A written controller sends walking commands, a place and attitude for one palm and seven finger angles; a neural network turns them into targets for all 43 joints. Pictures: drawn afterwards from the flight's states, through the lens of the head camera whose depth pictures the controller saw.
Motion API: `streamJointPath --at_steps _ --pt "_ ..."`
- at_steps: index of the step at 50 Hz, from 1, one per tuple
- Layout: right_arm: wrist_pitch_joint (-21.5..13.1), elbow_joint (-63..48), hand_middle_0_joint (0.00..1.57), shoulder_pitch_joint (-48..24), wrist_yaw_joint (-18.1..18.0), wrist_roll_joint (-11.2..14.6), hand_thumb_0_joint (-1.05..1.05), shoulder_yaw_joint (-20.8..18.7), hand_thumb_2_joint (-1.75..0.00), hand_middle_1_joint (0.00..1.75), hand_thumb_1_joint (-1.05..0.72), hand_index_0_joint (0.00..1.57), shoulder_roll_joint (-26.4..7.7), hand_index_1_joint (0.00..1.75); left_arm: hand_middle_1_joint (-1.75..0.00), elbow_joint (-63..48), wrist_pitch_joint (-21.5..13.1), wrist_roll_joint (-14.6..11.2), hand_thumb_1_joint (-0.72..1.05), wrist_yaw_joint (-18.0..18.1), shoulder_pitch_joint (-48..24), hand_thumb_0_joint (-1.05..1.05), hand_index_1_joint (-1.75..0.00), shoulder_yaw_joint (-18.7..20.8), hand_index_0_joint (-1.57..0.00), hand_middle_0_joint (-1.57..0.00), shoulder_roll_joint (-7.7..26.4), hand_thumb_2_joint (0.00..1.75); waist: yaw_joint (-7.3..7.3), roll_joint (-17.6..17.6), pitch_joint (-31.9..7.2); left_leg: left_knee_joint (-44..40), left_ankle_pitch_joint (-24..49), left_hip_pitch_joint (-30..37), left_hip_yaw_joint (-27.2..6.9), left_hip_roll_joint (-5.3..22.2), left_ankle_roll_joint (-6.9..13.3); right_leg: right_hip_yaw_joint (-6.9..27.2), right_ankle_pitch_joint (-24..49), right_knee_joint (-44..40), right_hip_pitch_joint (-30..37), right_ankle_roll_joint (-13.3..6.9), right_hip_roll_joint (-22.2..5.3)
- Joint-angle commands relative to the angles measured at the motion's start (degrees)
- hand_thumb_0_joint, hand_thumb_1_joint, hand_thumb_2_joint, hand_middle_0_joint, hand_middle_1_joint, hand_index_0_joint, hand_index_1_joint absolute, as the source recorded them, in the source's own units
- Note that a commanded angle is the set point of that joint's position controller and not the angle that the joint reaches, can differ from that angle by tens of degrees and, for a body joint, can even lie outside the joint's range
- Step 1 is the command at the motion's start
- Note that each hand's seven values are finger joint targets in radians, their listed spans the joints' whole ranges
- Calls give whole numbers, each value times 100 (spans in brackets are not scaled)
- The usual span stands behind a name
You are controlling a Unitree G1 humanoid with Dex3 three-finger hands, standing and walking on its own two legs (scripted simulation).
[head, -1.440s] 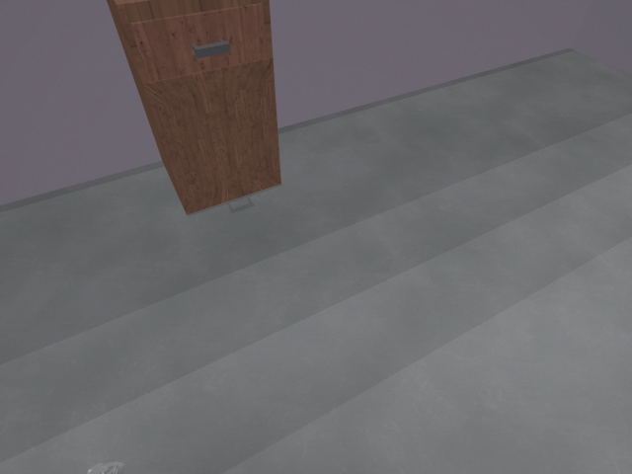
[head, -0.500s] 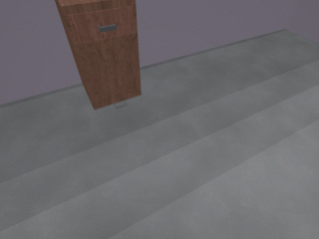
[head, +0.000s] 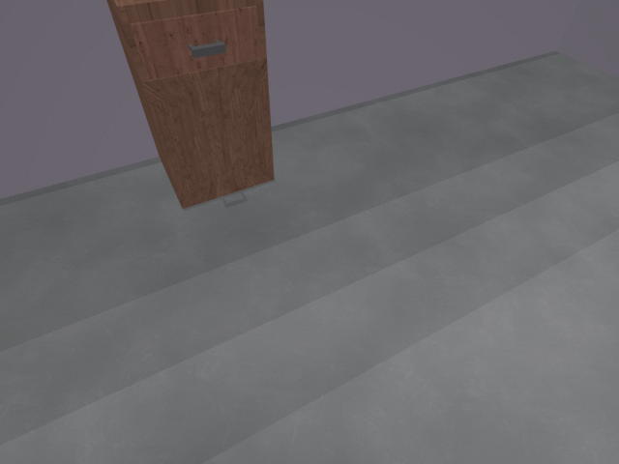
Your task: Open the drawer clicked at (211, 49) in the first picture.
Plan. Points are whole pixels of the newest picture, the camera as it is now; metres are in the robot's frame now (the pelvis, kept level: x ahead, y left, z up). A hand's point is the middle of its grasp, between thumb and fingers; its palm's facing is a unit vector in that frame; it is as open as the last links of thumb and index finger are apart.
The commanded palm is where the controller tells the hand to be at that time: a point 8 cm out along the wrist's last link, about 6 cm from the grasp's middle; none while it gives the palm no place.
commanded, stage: walk to a spot facing it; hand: left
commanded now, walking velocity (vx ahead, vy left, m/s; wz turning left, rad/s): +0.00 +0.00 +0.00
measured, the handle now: (206, 47) +1.37 +0.44 -0.07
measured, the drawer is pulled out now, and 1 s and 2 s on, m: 0.00 0.00 0.00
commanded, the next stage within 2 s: turn to face it in 1.98 s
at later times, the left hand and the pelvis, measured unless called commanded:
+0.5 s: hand out of the picture +0.05 +0.17 -0.20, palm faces -0.06 -0.98 -0.17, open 7.4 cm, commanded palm none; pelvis +0.08 -0.01 -0.03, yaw -6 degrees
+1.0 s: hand (208, 385) +0.28 +0.20 -0.20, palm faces -0.14 -0.97 -0.18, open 7.4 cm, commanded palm none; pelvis +0.28 +0.01 -0.03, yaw -14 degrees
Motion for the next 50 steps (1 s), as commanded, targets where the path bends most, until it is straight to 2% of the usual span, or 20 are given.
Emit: streamJointPath --at_steps 1,5,7,13,18,23,25,26,27,28,29,31,34,37,39,42,43,44,46,50 --pt "-164 -355 20 -275 -103 -24 0 -210 -90 30 -90 20 -1199 30 -30 -373 -121 -7 90 83 -257 0 -30 225 -20 -20 1197 90 -11 48 -409 -333 667 57 -515 667 196 563 543 -378 25 -187 -667" --pt "-157 -368 20 -308 -104 -25 0 -207 -90 30 -90 20 -1208 30 -30 -373 -124 -9 90 82 -246 0 -30 220 -20 -20 1202 90 -3 34 -378 -308 729 93 -502 660 190 558 631 -394 3 -184 -674" --pt "-58 -192 20 100 -77 -73 0 -35 -90 30 -90 20 -461 30 -30 -205 -1 -8 90 103 146 0 -30 70 -20 -20 478 90 -20 11 -482 -214 -7 113 -322 624 73 564 -277 -354 -35 -100 -598" --pt "-18 -304 20 470 -48 -129 0 -168 -90 30 -90 20 -506 30 -30 -346 84 67 90 -48 638 0 -30 221 -20 -20 455 90 27 4 544 -6 -2334 -792 -337 641 240 921 -2275 -118 -904 -372 -324" --pt "-178 -396 20 856 -79 -87 0 -254 -90 30 -90 20 -380 30 -30 -452 -54 59 90 -64 1038 0 -30 314 -20 -20 195 90 -11 235 452 412 -1997 -610 -468 889 443 947 -1753 642 -1151 -524 -178" --pt "-307 -187 20 1658 -163 -81 0 -367 -90 30 -90 20 -302 30 -30 -619 -233 43 90 -52 961 0 -30 319 -20 -20 -333 90 -182 1106 389 282 316 620 -1103 1769 950 -86 -1077 2111 -2144 -323 187" --pt "-290 -137 20 1594 -174 -102 0 -338 -90 30 -90 20 -176 30 -30 -533 -276 54 90 -62 1144 0 -30 348 -20 -20 -451 90 6 807 467 1029 1168 21 -463 1614 735 -264 -1135 1347 -1226 -361 76" --pt "-302 -282 20 1212 -163 -77 0 -302 -90 30 -90 20 -51 30 -30 -244 -294 70 90 -49 1998 0 -30 419 -20 -20 -322 90 462 15 212 2510 1470 -1197 370 1078 401 338 -140 649 369 -576 -150" --pt "-406 -690 20 526 -115 -21 0 -227 -90 30 -90 20 349 30 -30 190 -383 99 90 75 3284 0 -30 561 -20 -20 257 90 863 -1980 -27 4527 -436 -3122 1170 282 30 2589 1951 -180 1870 -1086 -1546" --pt "-428 -1043 20 -294 -107 -62 0 -225 -90 30 -90 20 288 30 -30 388 -358 37 90 155 3845 0 -30 528 -20 -20 323 90 1035 -1413 77 5161 -2265 -4016 623 241 -3 3252 3876 -71 2310 -1543 -2053" --pt "-455 -1077 20 -548 -99 -110 0 -231 -90 30 -90 20 386 30 -30 382 -364 91 90 221 3802 0 -30 496 -20 -20 157 90 1064 -858 190 5379 -2138 -4570 395 461 9 2992 4198 199 2585 -1664 -1958" --pt "-387 -1049 20 -549 -45 -113 0 -275 -90 30 -90 20 466 30 -30 239 -360 133 90 279 3280 0 -30 381 -20 -20 -159 90 687 -270 473 5136 -1817 -4540 260 722 -1 2449 2789 39 1979 -1437 -1777" --pt "-217 -1037 20 -273 65 -70 0 -302 -90 30 -90 20 683 30 -30 7 -401 140 90 262 2316 0 -30 325 -20 -20 -311 90 105 -521 789 4088 -1014 -3529 513 721 -101 1515 1766 -707 340 -1136 -1338" --pt "-221 -1066 20 -239 176 -8 0 -273 -90 30 -90 20 794 30 -30 18 -428 71 90 236 2056 0 -30 320 -20 -20 -271 90 -36 -826 850 2651 126 -1992 965 427 -20 807 2006 -1028 -532 -803 -852" --pt "-280 -983 20 176 148 9 0 -329 -90 30 -90 20 680 30 -30 37 -451 59 90 233 1849 0 -30 426 -20 -20 -63 90 -246 -872 519 2188 329 -1021 988 245 109 604 2681 -632 -414 -731 -869" --pt "-327 -349 20 2215 -33 -111 0 -502 -90 30 -90 20 120 30 -30 13 -435 9 90 185 1877 0 -30 498 -20 -20 -145 90 -1041 -71 -801 1458 428 1335 625 360 250 368 2676 2177 -492 -495 -549" --pt "-332 -268 20 2716 -93 -214 0 -641 -90 30 -90 20 -452 30 -30 -38 -375 -46 90 130 2311 0 -30 501 -20 -20 -547 90 -998 1384 -1447 913 4 2171 -1372 1754 663 -74 -10 4128 -1422 -308 227" --pt "-307 -299 20 2658 -101 -167 0 -626 -90 30 -90 20 -657 30 -30 -256 -393 -65 90 95 2203 0 -30 437 -20 -20 -806 90 -760 1759 -1220 -418 -638 1582 -3007 2654 1101 96 -2040 5562 -2014 -346 540" --pt "-308 -604 20 1336 -130 -105 0 -502 -90 30 -90 20 -73 30 -30 -355 -307 18 90 67 1738 0 -30 395 -20 -20 -796 90 -346 1037 -174 -1076 -2711 82 -2572 2535 1046 244 -1259 6127 -2669 -380 -195" --pt "-464 -624 20 820 -137 -147 0 -356 -90 30 -90 20 501 30 -30 -323 -58 142 90 -65 1808 0 -30 418 -20 -20 -982 90 209 606 192 -1121 -1602 -1575 -571 1825 780 42 -694 5188 -2042 -234 -589"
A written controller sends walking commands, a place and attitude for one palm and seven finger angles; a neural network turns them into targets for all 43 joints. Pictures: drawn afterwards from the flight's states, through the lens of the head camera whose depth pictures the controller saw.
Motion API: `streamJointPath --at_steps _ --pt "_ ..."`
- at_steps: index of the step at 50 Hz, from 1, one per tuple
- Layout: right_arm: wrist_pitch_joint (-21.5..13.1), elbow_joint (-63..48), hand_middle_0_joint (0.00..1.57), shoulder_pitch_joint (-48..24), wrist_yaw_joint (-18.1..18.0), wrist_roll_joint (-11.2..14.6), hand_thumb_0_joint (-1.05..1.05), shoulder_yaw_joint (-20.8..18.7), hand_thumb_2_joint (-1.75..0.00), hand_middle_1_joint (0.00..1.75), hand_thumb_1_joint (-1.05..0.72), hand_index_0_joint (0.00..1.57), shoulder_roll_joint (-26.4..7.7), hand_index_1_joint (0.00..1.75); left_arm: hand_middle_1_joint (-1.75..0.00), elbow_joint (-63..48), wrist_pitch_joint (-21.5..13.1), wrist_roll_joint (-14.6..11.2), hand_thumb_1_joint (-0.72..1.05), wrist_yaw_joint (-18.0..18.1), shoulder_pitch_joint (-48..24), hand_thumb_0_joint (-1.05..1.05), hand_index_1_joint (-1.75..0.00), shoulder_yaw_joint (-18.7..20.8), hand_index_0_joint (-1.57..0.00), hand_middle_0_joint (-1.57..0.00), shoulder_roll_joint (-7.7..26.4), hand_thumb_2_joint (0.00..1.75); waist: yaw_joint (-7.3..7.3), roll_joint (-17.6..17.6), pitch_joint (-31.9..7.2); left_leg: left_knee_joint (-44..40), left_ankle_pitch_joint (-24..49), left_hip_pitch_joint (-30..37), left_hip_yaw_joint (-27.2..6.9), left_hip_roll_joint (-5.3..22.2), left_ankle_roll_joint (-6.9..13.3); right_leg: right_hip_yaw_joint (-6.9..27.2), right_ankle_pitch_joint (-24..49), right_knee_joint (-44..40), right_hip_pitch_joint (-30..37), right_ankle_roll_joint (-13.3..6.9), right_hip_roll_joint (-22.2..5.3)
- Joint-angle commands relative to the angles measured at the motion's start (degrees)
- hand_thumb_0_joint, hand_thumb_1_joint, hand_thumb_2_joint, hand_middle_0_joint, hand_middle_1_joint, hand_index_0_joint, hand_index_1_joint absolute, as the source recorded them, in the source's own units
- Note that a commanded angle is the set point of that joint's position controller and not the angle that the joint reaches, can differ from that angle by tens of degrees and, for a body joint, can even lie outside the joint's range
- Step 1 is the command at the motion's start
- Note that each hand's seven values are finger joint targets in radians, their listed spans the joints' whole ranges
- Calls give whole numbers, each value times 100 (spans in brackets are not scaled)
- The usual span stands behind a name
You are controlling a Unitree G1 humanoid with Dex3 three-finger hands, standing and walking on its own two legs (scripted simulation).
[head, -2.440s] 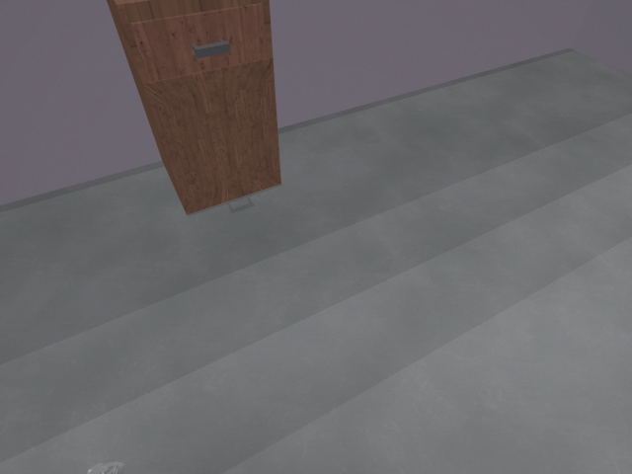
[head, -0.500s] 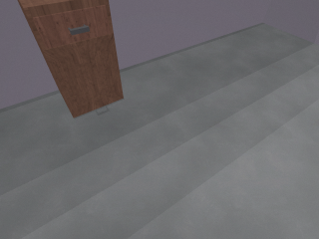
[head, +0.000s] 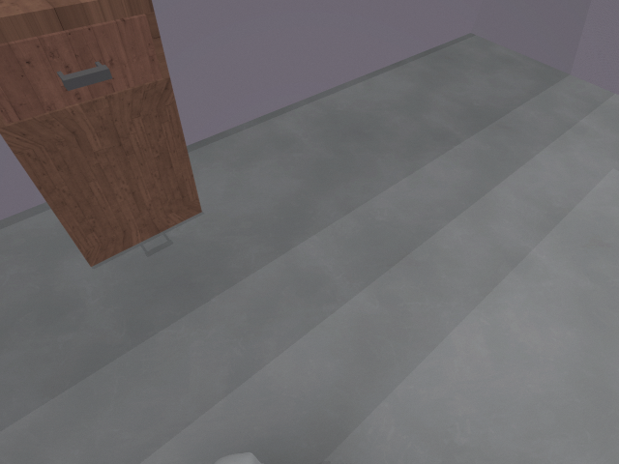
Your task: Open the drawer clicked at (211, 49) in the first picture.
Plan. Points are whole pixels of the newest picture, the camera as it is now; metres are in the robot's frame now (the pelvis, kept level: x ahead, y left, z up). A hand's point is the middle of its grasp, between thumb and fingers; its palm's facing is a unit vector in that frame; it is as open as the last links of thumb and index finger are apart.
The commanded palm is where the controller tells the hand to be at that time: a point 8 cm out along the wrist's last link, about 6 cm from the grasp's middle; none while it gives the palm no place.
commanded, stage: walk to a spot facing it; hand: left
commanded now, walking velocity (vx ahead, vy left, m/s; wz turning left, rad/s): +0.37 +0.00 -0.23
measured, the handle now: (83, 73) +0.96 +0.68 -0.04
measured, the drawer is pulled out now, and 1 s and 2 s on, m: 0.00 0.00 0.00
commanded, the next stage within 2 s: turn to face it in 0.98 s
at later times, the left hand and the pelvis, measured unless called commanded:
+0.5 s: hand (236, 362) +0.29 +0.14 -0.14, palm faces -0.02 -0.98 -0.21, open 7.1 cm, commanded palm none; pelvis +0.21 -0.04 +0.02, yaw -5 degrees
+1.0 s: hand (241, 254) +0.51 +0.18 -0.15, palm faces -0.10 -0.98 -0.14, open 7.3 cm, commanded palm none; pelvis +0.45 +0.01 +0.03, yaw -10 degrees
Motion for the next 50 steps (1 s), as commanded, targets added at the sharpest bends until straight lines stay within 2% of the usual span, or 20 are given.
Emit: streamJointPath --at_steps 1,6,11,13,15,16,17,18,19,21,24,31,34,35,36,37,38,40,43,50 --pt "-132 13 20 594 -83 -26 0 -128 -90 30 -90 20 -642 30 -30 -387 98 69 90 -111 509 0 -30 -10 -20 -20 -103 90 72 815 75 -2820 -1175 -341 -1467 1495 441 23 552 -355 -682 111 -553" --pt "-145 64 20 904 -61 -42 0 -233 -90 30 -90 20 -863 30 -30 -802 133 64 90 -182 -398 0 -30 29 -20 -20 0 90 -103 622 132 -3008 -895 283 -1068 1514 594 -189 954 -2285 -728 261 -705" --pt "-73 253 20 1359 -39 -65 0 -244 -90 30 -90 20 -955 30 -30 -1070 55 63 90 -202 -1219 0 -30 19 -20 -20 64 90 -367 634 186 -2778 -666 972 -937 1599 581 -479 854 -3545 -414 279 -470" --pt "-34 313 20 1478 -38 -77 0 -225 -90 30 -90 20 -925 30 -30 -1072 8 63 90 -192 -1275 0 -30 20 -20 -20 102 90 -365 567 202 -2425 -352 1105 -891 1550 497 -621 784 -4026 -86 247 -325" --pt "-6 361 20 1432 -44 -56 0 -176 -90 30 -90 20 -884 30 -30 -809 -57 65 90 -166 -613 0 -30 42 -20 -20 223 90 -31 462 -178 -1362 514 1203 -385 1202 186 -836 1049 -4755 941 112 -62" --pt "-22 333 20 1414 -9 7 0 -143 -90 30 -90 20 -743 30 -30 -577 -125 80 90 -120 34 0 -30 113 -20 -20 550 90 246 -21 -589 -10 923 446 80 899 -37 -134 748 -5008 2239 -218 -578" --pt "-77 116 20 1363 46 53 0 -55 -90 30 -90 20 -439 30 -30 -366 -177 62 90 -47 822 0 -30 263 -20 -20 1221 90 459 -1440 -1001 1699 -532 -1138 536 257 -318 1914 725 -5516 3549 -851 -1920" --pt "-57 -53 20 927 45 38 0 -91 -90 30 -90 20 -713 30 -30 -269 -206 -53 90 9 1077 0 -30 293 -20 -20 1347 90 565 -1437 -962 2729 -1748 -1739 -86 209 -299 2707 854 -5954 3460 -1169 -2362" --pt "-40 -72 20 487 53 19 0 -139 -90 30 -90 20 -700 30 -30 -308 -194 -44 90 41 770 0 -30 240 -20 -20 1176 90 557 -763 -551 3199 -1405 -2045 -551 450 -263 2452 590 -6057 2912 -1177 -2283" --pt "28 -42 20 456 66 -12 0 -136 -90 30 -90 20 -552 30 -30 -426 -227 -24 90 65 158 0 -30 98 -20 -20 769 90 145 -75 -125 3018 -701 -1843 -808 713 -324 1585 719 -6219 1986 -861 -1952" --pt "176 112 20 928 101 -47 0 -163 -90 30 -90 20 -308 30 -30 -471 -303 23 90 80 -147 0 -30 53 -20 -20 495 90 -249 -306 -36 2261 -329 -1235 -612 718 -477 510 1346 -6302 1229 -612 -1531" --pt "103 -219 20 160 251 5 0 -129 -90 30 -90 20 -376 30 -30 -256 -319 12 90 37 -4 0 -30 45 -20 -20 816 90 -125 -460 170 316 197 -576 -243 471 -405 168 1333 -6172 1250 -475 -1367" --pt "37 -70 20 733 194 -9 0 -185 -90 30 -90 20 -628 30 -30 -218 -271 -3 90 25 -128 0 -30 83 -20 -20 916 90 -518 -154 57 -370 273 730 7 221 -325 -87 1779 -5311 950 -321 -1229" --pt "-3 178 20 1495 130 -39 0 -245 -90 30 -90 20 -877 30 -30 -225 -257 -21 90 11 -139 0 -30 79 -20 -20 800 90 -833 281 -330 -677 203 1739 -95 214 -267 -362 2305 -4150 728 -175 -910" --pt "-46 344 20 2235 49 -140 0 -395 -90 30 -90 20 -1530 30 -30 -324 -225 -77 90 -38 103 0 -30 43 -20 -20 462 90 -1026 1691 -844 -1293 -315 2837 -1793 1415 124 -775 1195 -2355 -298 116 -278" --pt "-2 435 20 2610 17 -110 0 -453 -90 30 -90 20 -1941 30 -30 -495 -239 -95 90 -70 74 0 -30 -9 -20 -20 326 90 -1040 2644 -1105 -2254 -652 3214 -3498 2492 576 -600 -1075 -707 -1254 185 220" --pt "38 383 20 2289 -44 -53 0 -406 -90 30 -90 20 -1769 30 -30 -563 -207 -54 90 -34 -290 0 -30 -6 -20 -20 452 90 -1000 2010 -959 -2442 -1276 2769 -3627 2639 662 -49 -907 112 -1540 93 -96" --pt "-36 156 20 1429 -64 -56 0 -252 -90 30 -90 20 -1165 30 -30 -505 -194 -12 90 -127 -666 0 -30 16 -20 -20 323 90 -673 941 5 -2549 -975 1667 -2549 2259 479 46 130 195 -1792 114 -562" --pt "-170 199 20 1090 -117 -19 0 -127 -90 30 -90 20 -763 30 -30 -295 -25 30 90 -160 -188 0 -30 6 -20 -20 84 90 -224 871 -74 -2518 545 1165 -1053 1734 200 -22 691 -377 -1129 235 -641" --pt "-160 298 20 1357 -139 16 0 -188 -90 30 -90 20 -752 30 -30 -785 171 53 90 -219 -994 0 -30 59 -20 -20 15 90 -240 810 230 -2596 1668 1751 1 1604 274 -419 1383 -1956 -1700 449 -688"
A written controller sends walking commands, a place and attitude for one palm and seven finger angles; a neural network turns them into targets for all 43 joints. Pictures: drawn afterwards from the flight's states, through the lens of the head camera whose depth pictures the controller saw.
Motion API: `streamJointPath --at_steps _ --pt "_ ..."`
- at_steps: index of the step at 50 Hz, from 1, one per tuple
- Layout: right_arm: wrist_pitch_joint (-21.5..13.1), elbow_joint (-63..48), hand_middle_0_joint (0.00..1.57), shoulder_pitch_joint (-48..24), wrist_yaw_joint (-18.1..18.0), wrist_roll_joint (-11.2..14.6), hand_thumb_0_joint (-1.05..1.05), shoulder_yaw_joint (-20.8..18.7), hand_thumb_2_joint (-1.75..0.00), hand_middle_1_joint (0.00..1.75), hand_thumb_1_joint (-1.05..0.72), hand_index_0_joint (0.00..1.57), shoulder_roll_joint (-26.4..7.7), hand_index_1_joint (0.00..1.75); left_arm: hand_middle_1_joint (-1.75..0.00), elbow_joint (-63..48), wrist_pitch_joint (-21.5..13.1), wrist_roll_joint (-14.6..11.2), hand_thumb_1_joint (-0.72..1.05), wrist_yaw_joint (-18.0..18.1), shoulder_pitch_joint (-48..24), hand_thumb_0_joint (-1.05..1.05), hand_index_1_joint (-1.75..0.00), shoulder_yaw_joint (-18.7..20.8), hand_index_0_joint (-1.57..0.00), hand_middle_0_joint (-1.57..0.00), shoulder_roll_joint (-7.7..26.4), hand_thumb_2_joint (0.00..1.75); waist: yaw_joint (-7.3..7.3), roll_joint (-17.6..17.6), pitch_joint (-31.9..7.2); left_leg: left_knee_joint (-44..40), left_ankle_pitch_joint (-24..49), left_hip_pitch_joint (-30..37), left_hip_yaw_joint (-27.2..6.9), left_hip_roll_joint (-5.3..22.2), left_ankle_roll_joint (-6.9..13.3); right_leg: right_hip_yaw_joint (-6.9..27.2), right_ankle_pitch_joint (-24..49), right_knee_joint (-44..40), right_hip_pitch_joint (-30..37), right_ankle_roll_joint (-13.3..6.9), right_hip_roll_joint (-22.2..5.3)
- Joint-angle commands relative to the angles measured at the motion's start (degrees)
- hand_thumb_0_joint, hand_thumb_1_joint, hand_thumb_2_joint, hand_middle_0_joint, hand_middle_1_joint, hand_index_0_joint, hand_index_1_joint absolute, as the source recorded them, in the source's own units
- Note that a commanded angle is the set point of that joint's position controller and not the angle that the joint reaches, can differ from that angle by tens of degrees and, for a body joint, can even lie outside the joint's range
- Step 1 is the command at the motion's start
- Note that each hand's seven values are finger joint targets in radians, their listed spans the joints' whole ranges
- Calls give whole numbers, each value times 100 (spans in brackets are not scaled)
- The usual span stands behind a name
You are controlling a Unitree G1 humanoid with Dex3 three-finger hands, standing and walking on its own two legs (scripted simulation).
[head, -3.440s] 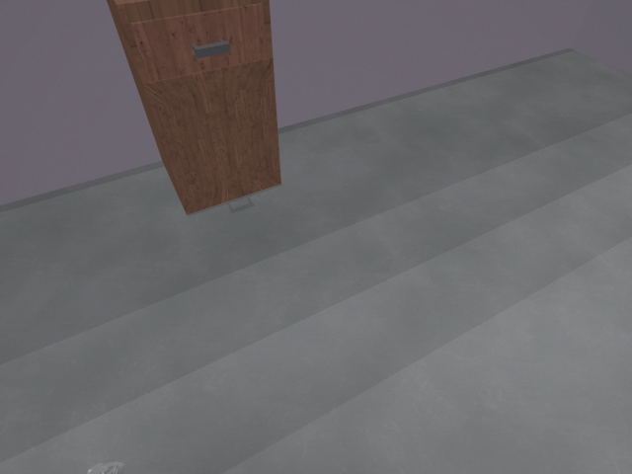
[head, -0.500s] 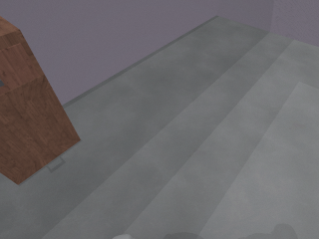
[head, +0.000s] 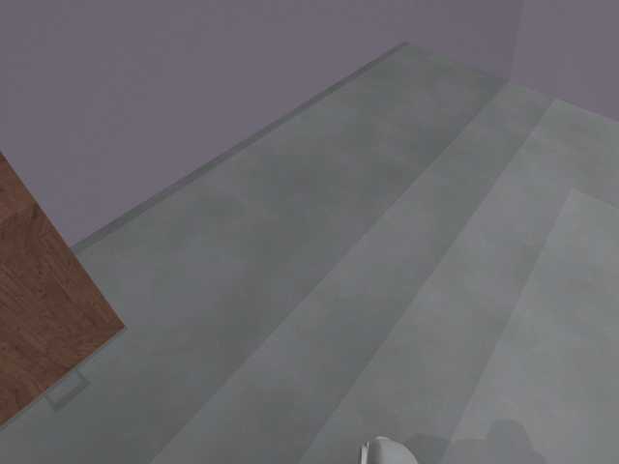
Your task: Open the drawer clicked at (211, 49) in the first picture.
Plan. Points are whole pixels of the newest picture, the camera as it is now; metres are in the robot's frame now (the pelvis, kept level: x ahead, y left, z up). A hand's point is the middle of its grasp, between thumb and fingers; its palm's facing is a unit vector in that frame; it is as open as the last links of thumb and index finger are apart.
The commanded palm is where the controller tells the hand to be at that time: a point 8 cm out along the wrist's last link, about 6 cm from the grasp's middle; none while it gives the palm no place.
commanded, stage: turn to face it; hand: left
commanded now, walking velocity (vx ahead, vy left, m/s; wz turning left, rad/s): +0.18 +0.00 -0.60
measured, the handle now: out of the picture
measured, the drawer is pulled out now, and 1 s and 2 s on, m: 0.00 0.00 0.00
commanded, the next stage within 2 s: take the last steps up to it in 1.90 s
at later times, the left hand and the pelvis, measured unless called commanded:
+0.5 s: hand (226, 380) +0.27 +0.15 -0.18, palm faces +0.11 -0.98 -0.16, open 7.2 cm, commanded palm none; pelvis +0.16 -0.02 -0.02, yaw +7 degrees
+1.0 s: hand (166, 421) +0.20 +0.23 -0.16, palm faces +0.40 -0.87 -0.28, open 7.4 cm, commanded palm none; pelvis +0.19 -0.01 -0.01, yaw +23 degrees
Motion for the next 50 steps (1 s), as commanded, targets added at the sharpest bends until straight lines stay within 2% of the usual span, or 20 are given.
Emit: streamJointPath --at_steps 1,5,6,8,9,10,11,12,15,18,24,27,28,29,30,31,34,38,44,50 --pt "-86 -118 20 549 -66 -22 0 -168 -90 30 -90 20 -794 30 -30 -541 10 -1 90 -78 -449 0 -30 -12 -20 -20 29 90 -201 842 390 -1016 1986 258 -360 1534 421 -157 291 -1135 -424 64 -134" --pt "6 -14 20 754 -79 -71 0 -167 -90 30 -90 20 -770 30 -30 -718 -71 -14 90 -43 -841 0 -30 -57 -20 -20 -5 90 -344 860 396 -410 3270 409 -187 1553 417 -376 216 -2279 257 -125 193" --pt "27 42 20 760 -85 -67 0 -148 -90 30 -90 20 -793 30 -30 -644 -111 -5 90 -12 -654 0 -30 -71 -20 -20 6 90 -267 886 235 -115 3705 389 -215 1522 403 -456 223 -2489 739 -199 343" --pt "63 101 20 659 -66 -6 0 -118 -90 30 -90 20 -808 30 -30 -283 -221 5 90 77 385 0 -30 -85 -20 -20 200 90 212 730 -362 1025 4147 246 -225 1266 183 -648 861 -3223 2178 -260 563" --pt "58 113 20 713 -31 39 0 -74 -90 30 -90 20 -653 30 -30 -51 -325 31 90 139 970 0 -30 -17 -20 -20 570 90 465 257 -857 2061 3100 -532 -191 980 -44 -238 2177 -3316 3491 -335 49" --pt "47 33 20 1005 -13 110 0 -40 -90 30 -90 20 -307 30 -30 101 -404 20 90 213 1515 0 -30 116 -20 -20 1169 90 528 -963 -1630 3720 -511 -1847 -205 157 -274 1497 4785 -3139 4890 -971 -1614" --pt "129 -25 20 958 -80 140 0 -43 -90 30 -90 20 -371 30 -30 111 -390 -106 90 215 1627 0 -30 84 -20 -20 1382 90 504 -612 -1854 4712 -2144 -1869 -977 -8 -272 1621 5864 -3421 4617 -1459 -2179" --pt "199 -80 20 847 -74 135 0 -28 -90 30 -90 20 -273 30 -30 -41 -388 -96 90 252 1125 0 -30 73 -20 -20 1329 90 392 -1074 -1909 5110 -1981 -2106 -1431 144 -287 1597 5116 -3641 4281 -1442 -2135" --pt "432 -116 20 389 -21 48 0 -68 -90 30 -90 20 -332 30 -30 -415 -265 -93 90 348 -119 0 -30 -72 -20 -20 744 90 -42 -214 -554 5023 -1126 -2137 -1495 452 -374 512 2778 -4239 2304 -993 -1710" --pt "613 -152 20 669 57 18 0 -71 -90 30 -90 20 -210 30 -30 -605 -196 -43 90 368 -637 0 -30 -72 -20 -20 697 90 -357 -518 -425 4190 -934 -1687 -1236 425 -456 -172 1442 -4512 1512 -761 -1518" --pt "606 -701 20 -1 179 -9 0 -139 -90 30 -90 20 -403 30 -30 -799 -32 -10 90 347 -546 0 -30 84 -20 -20 896 90 -170 -714 -208 2634 -739 -1700 -805 300 -425 -562 400 -4125 1697 -637 -1557" --pt "557 -797 20 231 206 -47 0 -225 -90 30 -90 20 -721 30 -30 -923 59 -79 90 304 -540 0 -30 124 -20 -20 958 90 -369 -43 -361 1185 260 -852 -636 129 -386 -905 -95 -3031 1531 -314 -1310" --pt "511 -850 20 456 205 -63 0 -313 -90 30 -90 20 -1151 30 -30 -1054 118 -106 90 276 -480 0 -30 98 -20 -20 713 90 -463 1319 -382 253 868 -571 -1925 777 -77 -1045 -1018 -1843 929 9 -759" --pt "469 -961 20 609 157 -102 0 -438 -90 30 -90 20 -1741 30 -30 -1353 141 -135 90 238 -609 0 -30 34 -20 -20 405 90 -597 2637 -214 -529 2238 -405 -3900 2113 721 -898 -2857 -406 -178 417 -30" --pt "465 -875 20 627 71 -86 0 -446 -90 30 -90 20 -1833 30 -30 -1394 188 -45 90 271 -889 0 -30 19 -20 -20 572 90 -694 2118 -407 -659 1713 -508 -4215 2185 891 -77 -2599 517 -232 327 12" --pt "458 -962 20 303 28 -64 0 -424 -90 30 -90 20 -1769 30 -30 -1400 155 -53 90 250 -900 0 -30 69 -20 -20 522 90 -512 1886 -494 -544 1323 -439 -3995 1920 843 199 -2079 876 -523 321 0" --pt "370 -1271 20 -519 -2 -39 0 -290 -90 30 -90 20 -1420 30 -30 -1093 115 -61 90 168 -440 0 -30 116 -20 -20 671 90 -147 1076 -609 -338 1722 -431 -2764 1186 586 285 -952 773 -191 413 -64" --pt "376 -1248 20 -379 3 -10 0 -331 -90 30 -90 20 -1488 30 -30 -1083 146 -98 90 198 -381 0 -30 96 -20 -20 752 90 -234 765 -821 -282 2401 86 -2722 1085 742 313 -970 129 11 483 38" --pt "484 -1199 20 -290 48 -34 0 -420 -90 30 -90 20 -1660 30 -30 -1272 142 -129 90 238 -637 0 -30 58 -20 -20 771 90 -408 948 -737 -205 2282 190 -3208 1054 879 340 -1385 -875 279 495 212" --pt "600 -1346 20 -758 94 -39 0 -478 -90 30 -90 20 -1749 30 -30 -1266 109 -186 90 291 -115 0 -30 23 -20 -20 806 90 -174 1140 -757 -2 1921 -719 -3639 781 757 287 -1162 -2385 1591 322 512"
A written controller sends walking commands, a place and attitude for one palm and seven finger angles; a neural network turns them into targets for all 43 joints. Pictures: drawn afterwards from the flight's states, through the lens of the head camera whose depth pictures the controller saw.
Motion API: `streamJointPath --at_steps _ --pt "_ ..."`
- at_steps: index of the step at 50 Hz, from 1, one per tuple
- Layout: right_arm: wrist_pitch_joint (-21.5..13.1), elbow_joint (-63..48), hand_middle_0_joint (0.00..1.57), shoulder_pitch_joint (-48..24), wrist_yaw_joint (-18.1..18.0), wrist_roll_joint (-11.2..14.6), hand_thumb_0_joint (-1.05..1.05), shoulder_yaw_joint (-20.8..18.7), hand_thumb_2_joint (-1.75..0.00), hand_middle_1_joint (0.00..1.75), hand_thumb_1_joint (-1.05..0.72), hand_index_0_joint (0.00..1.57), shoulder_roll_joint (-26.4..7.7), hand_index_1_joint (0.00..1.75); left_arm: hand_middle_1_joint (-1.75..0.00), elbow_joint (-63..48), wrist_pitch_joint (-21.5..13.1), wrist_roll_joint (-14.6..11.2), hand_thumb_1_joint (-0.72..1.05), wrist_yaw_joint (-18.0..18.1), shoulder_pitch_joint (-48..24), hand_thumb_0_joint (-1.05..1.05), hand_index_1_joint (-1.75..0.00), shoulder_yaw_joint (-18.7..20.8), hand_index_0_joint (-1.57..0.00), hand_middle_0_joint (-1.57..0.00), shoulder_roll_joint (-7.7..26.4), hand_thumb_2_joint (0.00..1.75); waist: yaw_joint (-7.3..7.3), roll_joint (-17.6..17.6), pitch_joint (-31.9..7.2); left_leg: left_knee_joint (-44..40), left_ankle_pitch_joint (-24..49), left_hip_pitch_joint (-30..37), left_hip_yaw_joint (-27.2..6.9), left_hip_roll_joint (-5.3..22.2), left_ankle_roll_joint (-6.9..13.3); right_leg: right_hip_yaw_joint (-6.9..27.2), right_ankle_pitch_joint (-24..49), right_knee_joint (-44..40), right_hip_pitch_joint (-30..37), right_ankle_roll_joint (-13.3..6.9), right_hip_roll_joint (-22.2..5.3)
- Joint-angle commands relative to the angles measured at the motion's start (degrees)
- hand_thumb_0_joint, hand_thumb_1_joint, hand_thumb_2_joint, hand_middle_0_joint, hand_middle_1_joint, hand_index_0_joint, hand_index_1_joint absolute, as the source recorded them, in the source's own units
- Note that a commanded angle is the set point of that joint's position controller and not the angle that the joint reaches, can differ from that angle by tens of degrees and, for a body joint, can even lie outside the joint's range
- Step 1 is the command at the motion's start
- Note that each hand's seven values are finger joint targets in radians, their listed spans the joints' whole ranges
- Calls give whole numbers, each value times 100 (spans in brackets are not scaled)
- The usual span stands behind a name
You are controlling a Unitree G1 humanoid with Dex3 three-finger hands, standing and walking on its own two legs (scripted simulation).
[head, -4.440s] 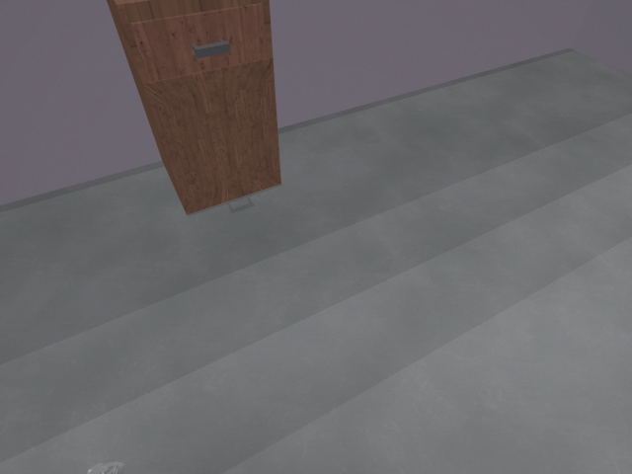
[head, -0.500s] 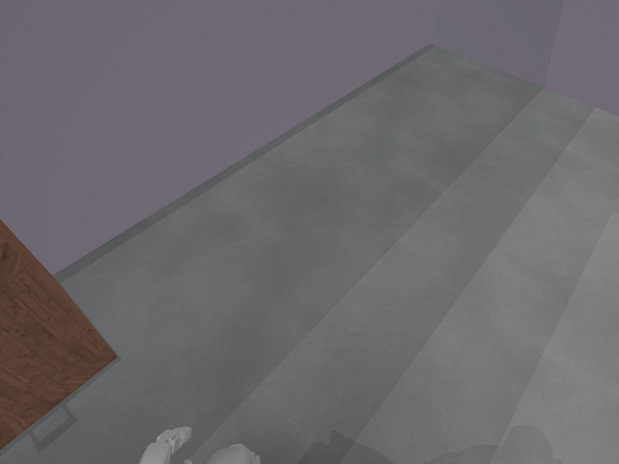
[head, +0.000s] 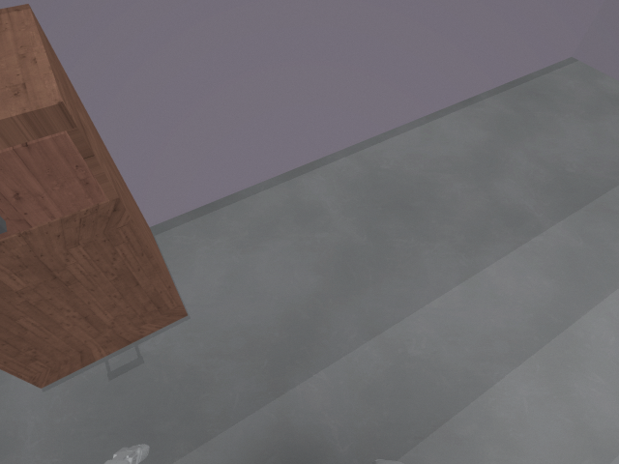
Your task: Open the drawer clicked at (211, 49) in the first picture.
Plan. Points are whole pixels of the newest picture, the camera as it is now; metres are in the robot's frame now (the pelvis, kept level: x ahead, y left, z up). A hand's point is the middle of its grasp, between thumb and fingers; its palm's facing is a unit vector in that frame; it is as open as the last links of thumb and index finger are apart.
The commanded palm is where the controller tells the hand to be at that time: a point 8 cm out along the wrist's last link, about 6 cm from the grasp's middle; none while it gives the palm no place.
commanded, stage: turn to face it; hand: left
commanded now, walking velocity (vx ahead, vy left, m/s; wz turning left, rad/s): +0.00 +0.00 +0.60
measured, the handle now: out of the picture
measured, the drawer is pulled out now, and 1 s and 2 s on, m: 0.00 0.00 0.00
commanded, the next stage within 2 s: take the last steps up to it in 0.90 s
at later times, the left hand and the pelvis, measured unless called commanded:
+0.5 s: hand out of the picture -0.05 +0.20 -0.19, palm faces +0.37 -0.90 -0.23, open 7.4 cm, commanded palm none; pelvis -0.02 -0.01 -0.02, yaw +21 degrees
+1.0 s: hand out of the picture -0.03 +0.18 -0.15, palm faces +0.50 -0.82 -0.28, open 7.4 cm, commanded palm none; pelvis -0.01 -0.03 +0.00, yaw +31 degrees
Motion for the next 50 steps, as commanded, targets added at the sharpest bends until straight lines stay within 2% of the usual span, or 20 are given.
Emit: streamJointPath --at_steps 1,2,4,6,9,16,19,22,23,24,25,26,30,38,43,44,45,46,47,50 --pt "-51 -472 20 -209 -63 -16 0 -345 -90 30 -90 20 -1218 30 -30 -438 -192 -33 90 53 519 0 -30 53 -20 -20 454 90 191 693 -904 -451 1061 315 -1740 1236 555 -130 545 -1423 832 -129 177" --pt "-35 -525 20 -296 -47 18 0 -345 -90 30 -90 20 -1132 30 -30 -400 -228 -20 90 68 759 0 -30 88 -20 -20 546 90 330 524 -914 -181 491 -251 -1612 1009 319 -100 1035 -2268 1539 -183 42" --pt "-31 -764 20 -265 6 48 0 -263 -90 30 -90 20 -553 30 -30 -567 -286 130 90 119 712 0 -30 202 -20 -20 1420 90 388 -1942 -617 2348 -2175 -1879 61 -283 -494 2348 704 -3581 1841 -1194 -2508" --pt "85 -583 20 -300 44 -33 0 -344 -90 30 -90 20 -810 30 -30 -730 -287 70 90 125 81 0 -30 137 -20 -20 1120 90 124 -1300 -249 3924 -1811 -1496 -151 193 -430 1682 551 -3521 584 -1266 -2163" --pt "109 -337 20 22 119 -28 0 -276 -90 30 -90 20 -655 30 -30 -779 -344 91 90 107 -264 0 -30 -1 -20 -20 676 90 -109 -1050 -91 4291 -1093 -1480 198 409 -605 208 2091 -2968 816 -1047 -1515" --pt "104 -512 20 -772 121 29 0 -136 -90 30 -90 20 -523 30 -30 -420 -301 128 90 74 692 0 -30 72 -20 -20 1040 90 411 -1205 -366 2585 -1593 -997 724 437 -692 -254 3449 -2556 1654 -1200 -1782" --pt "30 -528 20 -720 108 60 0 -82 -90 30 -90 20 -506 30 -30 -368 -272 150 90 66 670 0 -30 150 -20 -20 1181 90 433 -1443 -588 1691 -1733 -579 883 443 -593 -394 3713 -2239 1845 -1198 -1922" --pt "-48 -443 20 -329 71 39 0 -96 -90 30 -90 20 -631 30 -30 -303 -227 85 90 32 652 0 -30 174 -20 -20 1179 90 223 -1239 -792 181 -673 436 1094 327 -474 -832 3704 -1525 1613 -782 -1712" --pt "-97 -375 20 -29 74 26 0 -158 -90 30 -90 20 -909 30 -30 -314 -203 38 90 14 625 0 -30 161 -20 -20 1060 90 42 -598 -1021 -477 246 1373 755 599 -345 -983 3167 -760 986 -520 -1566" --pt "-157 -360 20 327 39 -24 0 -325 -90 30 -90 20 -1590 30 -30 -546 -183 -1 90 -33 604 0 -30 118 -20 -20 695 90 -168 1230 -1210 -551 2332 2442 -1132 2078 331 -1218 484 492 -656 -55 -813" --pt "-114 -226 20 716 8 23 0 -365 -90 30 -90 20 -1841 30 -30 -761 -157 58 90 -14 209 0 -30 -11 -20 -20 522 90 -349 1493 -1164 -549 3656 2290 -1601 2806 985 -754 -1473 1313 -1165 8 -546" --pt "-142 -115 20 789 -77 13 0 -333 -90 30 -90 20 -1674 30 -30 -686 -84 63 90 51 -96 0 -30 9 -20 -20 534 90 -414 1557 -1137 -584 3294 1898 -1509 2568 982 -244 -1231 1723 -1127 -39 -556" --pt "-197 -360 20 -167 -152 -1 0 -134 -90 30 -90 20 -1125 30 -30 -292 -103 50 90 -54 246 0 -30 54 -20 -20 548 90 88 802 -696 -673 2598 1363 -586 1651 597 -145 67 1873 -956 4 -470" --pt "-149 -205 20 91 -147 -21 0 -141 -90 30 -90 20 -1069 30 -30 -323 -91 22 90 -4 44 0 -30 -41 -20 -20 423 90 -31 654 -615 -752 2181 1322 -933 1687 793 -169 -102 400 -376 2 -207" --pt "-119 -160 20 -122 -133 -9 0 -153 -90 30 -90 20 -1022 30 -30 -196 -211 -13 90 34 522 0 -30 -65 -20 -20 362 90 212 723 -698 -336 2198 858 -1091 1450 589 -290 677 -1425 787 -134 64" --pt "-123 -155 20 -164 -125 20 0 -144 -90 30 -90 20 -941 30 -30 -124 -264 -5 90 50 742 0 -30 -54 -20 -20 392 90 331 515 -771 -96 1757 617 -992 1267 388 -315 1303 -2212 1292 -144 -5" --pt "-143 -131 20 -60 -98 69 0 -114 -90 30 -90 20 -694 30 -30 -85 -333 41 90 80 826 0 -30 -16 -20 -20 641 90 340 -88 -817 425 816 35 -680 903 51 206 1807 -2731 1947 -280 -543" --pt "-150 -230 20 28 -66 103 0 -36 -90 30 -90 20 -336 30 -30 -68 -383 111 90 115 874 0 -30 61 -20 -20 1101 90 320 -1448 -782 1380 -1146 -886 147 108 -342 1492 2676 -2923 2316 -834 -1853" --pt "-48 -295 20 -120 -105 55 0 -91 -90 30 -90 20 -488 30 -30 -146 -370 83 90 102 910 0 -30 73 -20 -20 1210 90 441 -1607 -745 2354 -2462 -822 -10 93 -377 1743 3012 -3059 1658 -1389 -2429" --pt "64 46 20 -34 -58 20 0 -134 -90 30 -90 20 -491 30 -30 -197 -354 73 90 113 285 0 -30 -15 -20 -20 703 90 139 -881 -211 3816 -1641 -960 -45 316 -424 766 2788 -2951 1106 -1345 -1644"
